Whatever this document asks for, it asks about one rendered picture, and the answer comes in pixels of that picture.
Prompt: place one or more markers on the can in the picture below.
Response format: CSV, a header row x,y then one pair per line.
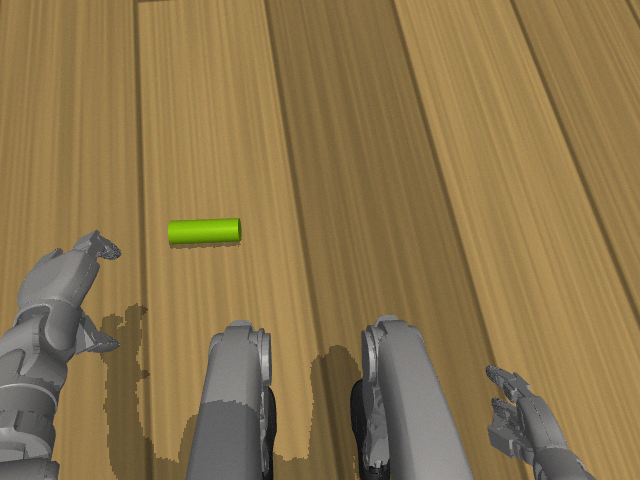
x,y
204,231

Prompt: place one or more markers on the right robot foot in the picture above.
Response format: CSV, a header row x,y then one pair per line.
x,y
359,423

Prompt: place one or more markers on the left robot arm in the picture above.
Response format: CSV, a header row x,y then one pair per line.
x,y
33,369

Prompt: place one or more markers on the right robot hand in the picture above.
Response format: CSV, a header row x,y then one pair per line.
x,y
531,426

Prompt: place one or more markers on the right robot arm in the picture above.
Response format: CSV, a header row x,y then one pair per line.
x,y
559,464

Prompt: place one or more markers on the left robot hand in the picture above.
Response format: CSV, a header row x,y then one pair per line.
x,y
68,277

